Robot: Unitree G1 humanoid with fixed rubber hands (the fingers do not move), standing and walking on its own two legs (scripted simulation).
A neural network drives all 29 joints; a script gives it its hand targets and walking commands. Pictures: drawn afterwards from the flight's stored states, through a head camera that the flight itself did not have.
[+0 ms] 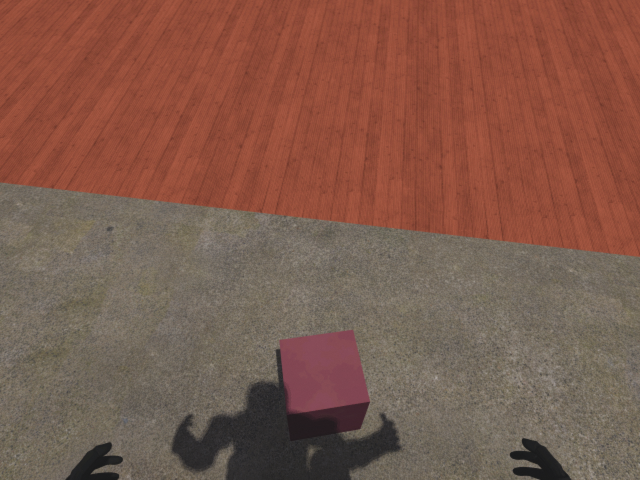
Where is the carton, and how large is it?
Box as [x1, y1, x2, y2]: [279, 330, 369, 440]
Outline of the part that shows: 352,330 279,340 290,440 358,429 360,427 369,399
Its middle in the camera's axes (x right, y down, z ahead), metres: +0.00 +0.43 +1.12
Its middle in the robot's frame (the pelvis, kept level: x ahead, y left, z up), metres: +0.46 -0.02 -0.66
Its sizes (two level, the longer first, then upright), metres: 0.210 0.200 0.250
